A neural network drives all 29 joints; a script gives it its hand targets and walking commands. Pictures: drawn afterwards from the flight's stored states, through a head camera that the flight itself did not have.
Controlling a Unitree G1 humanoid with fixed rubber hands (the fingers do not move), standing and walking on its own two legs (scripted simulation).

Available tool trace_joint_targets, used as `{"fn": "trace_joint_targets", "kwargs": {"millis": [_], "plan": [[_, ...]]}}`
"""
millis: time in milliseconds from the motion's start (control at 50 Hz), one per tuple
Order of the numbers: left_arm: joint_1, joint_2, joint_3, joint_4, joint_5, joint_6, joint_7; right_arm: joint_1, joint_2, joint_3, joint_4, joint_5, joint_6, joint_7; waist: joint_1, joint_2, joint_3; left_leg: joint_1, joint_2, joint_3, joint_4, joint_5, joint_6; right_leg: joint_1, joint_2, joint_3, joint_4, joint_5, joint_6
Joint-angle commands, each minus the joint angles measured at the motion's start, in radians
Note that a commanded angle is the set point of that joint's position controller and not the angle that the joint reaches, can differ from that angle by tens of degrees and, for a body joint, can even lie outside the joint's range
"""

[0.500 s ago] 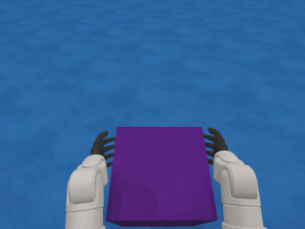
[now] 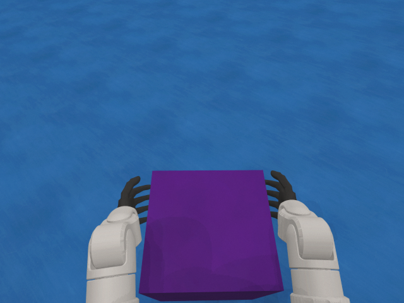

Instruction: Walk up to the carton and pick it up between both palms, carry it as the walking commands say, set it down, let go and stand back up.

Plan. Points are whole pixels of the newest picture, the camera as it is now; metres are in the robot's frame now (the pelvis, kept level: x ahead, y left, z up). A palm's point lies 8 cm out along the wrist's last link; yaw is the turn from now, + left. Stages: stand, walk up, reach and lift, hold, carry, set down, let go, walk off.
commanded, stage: carry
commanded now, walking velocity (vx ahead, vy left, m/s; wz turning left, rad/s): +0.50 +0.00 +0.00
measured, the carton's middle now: (207, 241) +0.25 +0.01 -0.04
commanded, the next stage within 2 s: none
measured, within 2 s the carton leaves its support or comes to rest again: neither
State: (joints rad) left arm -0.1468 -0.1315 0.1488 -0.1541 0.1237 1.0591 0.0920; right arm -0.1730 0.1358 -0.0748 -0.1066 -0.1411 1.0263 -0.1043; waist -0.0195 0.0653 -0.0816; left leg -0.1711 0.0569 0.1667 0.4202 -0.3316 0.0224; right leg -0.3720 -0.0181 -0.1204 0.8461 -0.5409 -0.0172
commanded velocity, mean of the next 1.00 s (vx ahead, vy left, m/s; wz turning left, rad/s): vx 0.50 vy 0.00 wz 0.00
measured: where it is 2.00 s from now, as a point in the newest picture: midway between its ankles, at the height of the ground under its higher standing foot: (212, 124)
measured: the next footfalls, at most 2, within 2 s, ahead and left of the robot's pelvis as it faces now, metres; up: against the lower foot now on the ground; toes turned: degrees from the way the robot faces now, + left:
right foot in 0.18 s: +0.27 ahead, -0.12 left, +0.00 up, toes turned -5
left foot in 0.66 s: +0.55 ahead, +0.12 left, +0.00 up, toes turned +12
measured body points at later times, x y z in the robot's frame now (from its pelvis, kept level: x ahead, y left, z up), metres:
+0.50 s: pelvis +0.29 -0.03 +0.01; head +0.32 -0.04 +0.46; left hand +0.56 +0.14 +0.08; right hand +0.60 -0.16 +0.09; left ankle +0.41 +0.13 -0.68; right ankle +0.23 -0.12 -0.74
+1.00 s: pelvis +0.63 +0.01 +0.01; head +0.68 +0.03 +0.46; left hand +0.93 +0.18 +0.08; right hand +0.95 -0.12 +0.10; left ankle +0.51 +0.11 -0.74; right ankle +0.79 -0.15 -0.68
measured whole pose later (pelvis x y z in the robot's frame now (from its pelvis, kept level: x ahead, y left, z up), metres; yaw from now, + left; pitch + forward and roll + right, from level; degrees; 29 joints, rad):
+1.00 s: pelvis +0.63 +0.01 +0.01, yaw +1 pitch +4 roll -4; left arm -0.23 -0.15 0.11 -0.41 0.11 1.21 0.20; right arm -0.28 0.16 -0.10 -0.36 -0.10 1.14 -0.17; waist 0.02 0.01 0.03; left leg 0.02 0.11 0.18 0.19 -0.27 -0.02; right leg -0.64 -0.06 -0.11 0.65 -0.08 -0.02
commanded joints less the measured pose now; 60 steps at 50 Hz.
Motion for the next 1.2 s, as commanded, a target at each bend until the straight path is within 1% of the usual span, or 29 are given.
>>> {"fn": "trace_joint_targets", "kwargs": {"millis": [0,100,140,160,180,200,220,240,280,300,340,460,540,600,620,640,660,680,720,760,820,960,1020,1060,1080,1100,1120,1140,1180], "plan": [[-0.440,-0.955,-0.722,-0.265,-0.444,-0.050,-0.247,-0.504,0.960,0.729,-0.440,0.440,-0.029,0.212,-0.015,-0.078,-0.210,0.502,0.286,-0.334,-0.121,0.631,0.138,-0.368,-0.013,0.008,-0.056,0.104,0.004],[-0.364,-0.894,-0.746,-0.344,-0.393,0.013,-0.198,-0.403,0.883,0.727,-0.448,0.447,0.050,0.224,0.016,0.121,-0.313,0.322,0.145,-0.012,-0.014,0.764,0.044,0.077,0.061,-0.096,-0.404,0.493,-0.020],[-0.343,-0.870,-0.748,-0.340,-0.378,0.034,-0.198,-0.325,0.866,0.701,-0.369,0.417,0.078,0.235,0.042,0.094,-0.377,0.120,0.078,0.050,0.209,0.737,-0.012,0.418,0.041,-0.067,-0.474,0.556,-0.060],[-0.320,-0.849,-0.715,-0.282,-0.346,0.037,-0.202,-0.305,0.849,0.660,-0.285,0.386,0.086,0.241,0.067,-0.002,-0.422,-0.084,0.032,0.039,0.401,0.545,-0.031,0.625,-0.093,0.126,-0.479,0.519,-0.115],[-0.330,-0.826,-0.702,-0.254,-0.334,0.042,-0.209,-0.294,0.849,0.645,-0.253,0.376,0.094,0.247,0.050,-0.216,-0.458,-0.321,-0.042,-0.012,0.652,-0.011,-0.042,0.794,-0.327,0.483,-0.492,0.553,-0.207],[-0.336,-0.811,-0.684,-0.179,-0.315,0.045,-0.217,-0.288,0.846,0.624,-0.154,0.347,0.092,0.254,0.036,-0.234,-0.403,-0.461,-0.053,-0.088,0.806,-0.232,-0.019,0.814,-0.404,0.620,-0.517,0.620,-0.235],[-0.360,-0.809,-0.663,-0.128,-0.302,0.025,-0.231,-0.309,0.829,0.600,-0.097,0.317,0.072,0.260,0.041,-0.175,-0.373,-0.529,-0.010,-0.173,0.871,-0.210,0.000,0.767,-0.427,0.613,-0.531,0.565,-0.264],[-0.429,-0.878,-0.779,-0.300,-0.399,0.045,-0.233,-0.398,0.882,0.693,-0.279,0.426,0.082,0.266,0.042,-0.102,-0.233,-0.496,0.026,-0.182,0.826,-0.159,0.005,0.578,-0.368,0.511,-0.562,0.599,-0.204],[-0.547,-0.935,-0.789,-0.358,-0.459,0.042,-0.245,-0.490,0.944,0.695,-0.337,0.441,0.080,0.262,0.038,-0.095,-0.199,-0.526,0.090,-0.211,0.634,-0.076,-0.025,0.505,-0.345,0.390,-0.628,0.482,-0.206],[-0.548,-0.964,-0.770,-0.309,-0.460,0.051,-0.250,-0.488,0.970,0.676,-0.290,0.426,0.085,0.255,0.035,-0.119,-0.180,-0.464,0.073,-0.168,0.580,-0.023,-0.024,0.418,-0.309,0.292,-0.655,0.494,-0.177],[-0.577,-0.958,-0.731,-0.298,-0.459,0.056,-0.256,-0.436,0.998,0.637,-0.188,0.395,0.092,0.247,0.037,-0.176,-0.190,-0.399,0.036,-0.113,0.483,0.011,-0.027,0.375,-0.295,0.234,-0.700,0.449,-0.159],[-0.596,-0.932,-0.760,-0.375,-0.508,0.114,-0.273,-0.421,1.014,0.669,-0.271,0.398,0.123,0.217,0.028,-0.201,-0.168,-0.321,0.014,-0.026,0.253,0.242,-0.041,0.362,-0.220,0.050,-0.690,0.522,-0.113],[-0.516,-0.909,-0.714,-0.294,-0.458,0.146,-0.268,-0.415,0.987,0.679,-0.254,0.402,0.157,0.227,0.035,-0.236,-0.157,-0.273,-0.027,0.046,0.093,0.275,-0.035,0.436,-0.209,0.019,-0.618,0.748,-0.097],[-0.518,-0.897,-0.713,-0.273,-0.425,0.159,-0.258,-0.395,0.986,0.674,-0.192,0.415,0.175,0.243,0.013,-0.160,-0.285,0.009,-0.089,0.114,-0.114,0.288,-0.027,0.452,-0.145,-0.079,-0.269,0.990,-0.042],[-0.535,-0.883,-0.710,-0.263,-0.410,0.157,-0.252,-0.390,0.984,0.662,-0.169,0.412,0.174,0.251,-0.025,-0.076,-0.378,0.302,0.050,-0.056,-0.086,0.240,0.027,0.199,-0.126,-0.074,-0.043,0.766,-0.005],[-0.532,-0.895,-0.711,-0.255,-0.415,0.156,-0.251,-0.387,0.974,0.648,-0.137,0.411,0.174,0.258,-0.012,0.217,-0.466,0.558,0.307,-0.453,-0.043,0.419,0.126,-0.104,-0.018,-0.050,0.220,0.268,0.027],[-0.563,-0.912,-0.725,-0.249,-0.429,0.149,-0.250,-0.403,0.990,0.653,-0.129,0.418,0.177,0.261,-0.004,0.265,-0.402,0.638,0.391,-0.622,-0.078,0.641,0.193,-0.312,0.038,0.036,0.373,-0.012,-0.002],[-0.593,-0.939,-0.730,-0.274,-0.456,0.143,-0.247,-0.436,1.029,0.658,-0.156,0.459,0.171,0.264,-0.011,0.142,-0.424,0.637,0.393,-0.534,-0.058,0.655,0.236,-0.346,-0.025,0.101,0.388,0.025,-0.029],[-0.644,-0.996,-0.766,-0.285,-0.484,0.123,-0.254,-0.455,1.074,0.663,-0.173,0.460,0.157,0.262,-0.012,0.009,-0.327,0.414,0.344,-0.435,-0.131,0.591,0.170,-0.321,-0.063,0.132,0.335,0.145,-0.032],[-0.711,-1.035,-0.776,-0.330,-0.496,0.108,-0.249,-0.515,1.090,0.665,-0.247,0.463,0.141,0.260,-0.006,0.014,-0.290,0.355,0.298,-0.327,-0.192,0.507,0.098,-0.287,-0.072,0.117,0.205,0.234,-0.025],[-0.673,-1.037,-0.779,-0.342,-0.480,0.096,-0.230,-0.566,1.074,0.677,-0.330,0.504,0.132,0.267,0.004,0.074,-0.289,0.371,0.261,-0.166,-0.215,0.439,0.076,-0.294,-0.065,0.068,0.075,0.322,-0.010],[-0.586,-0.977,-0.812,-0.341,-0.461,0.126,-0.213,-0.345,1.003,0.624,-0.206,0.425,0.162,0.275,-0.002,0.159,-0.213,0.359,0.170,0.048,-0.186,0.736,0.037,-0.174,0.023,-0.074,-0.289,0.539,-0.001],[-0.548,-0.964,-0.803,-0.259,-0.461,0.148,-0.232,-0.369,0.979,0.623,-0.214,0.393,0.166,0.266,0.005,0.145,-0.215,0.349,0.150,0.093,-0.044,0.970,0.013,-0.031,0.079,-0.146,-0.390,0.571,-0.006],[-0.539,-0.967,-0.784,-0.206,-0.462,0.157,-0.246,-0.398,0.976,0.633,-0.213,0.382,0.168,0.256,0.037,0.054,-0.303,0.254,0.087,0.153,0.228,0.903,-0.034,0.298,0.115,-0.190,-0.550,0.706,-0.015],[-0.529,-0.974,-0.772,-0.194,-0.457,0.155,-0.254,-0.425,0.970,0.635,-0.216,0.382,0.168,0.253,0.065,-0.020,-0.360,0.048,0.073,0.101,0.406,0.656,-0.045,0.538,-0.009,-0.055,-0.514,0.701,-0.055],[-0.545,-0.962,-0.747,-0.184,-0.449,0.153,-0.262,-0.434,0.986,0.637,-0.208,0.384,0.171,0.253,0.038,-0.228,-0.416,-0.214,0.000,0.040,0.648,0.050,-0.048,0.740,-0.253,0.302,-0.471,0.751,-0.128],[-0.563,-0.960,-0.731,-0.158,-0.444,0.152,-0.267,-0.432,0.994,0.632,-0.159,0.378,0.173,0.257,0.015,-0.271,-0.388,-0.373,-0.013,-0.059,0.802,-0.221,-0.021,0.765,-0.363,0.490,-0.462,0.713,-0.165],[-0.630,-0.985,-0.758,-0.191,-0.468,0.143,-0.273,-0.484,1.013,0.651,-0.165,0.395,0.172,0.256,0.028,-0.218,-0.386,-0.518,0.001,-0.137,0.891,-0.184,-0.005,0.819,-0.415,0.524,-0.481,0.638,-0.226],[-0.654,-1.040,-0.757,-0.210,-0.497,0.126,-0.276,-0.517,1.045,0.655,-0.177,0.423,0.151,0.257,0.032,-0.145,-0.340,-0.504,0.075,-0.193,0.818,-0.059,-0.004,0.637,-0.366,0.371,-0.573,0.551,-0.196]]}}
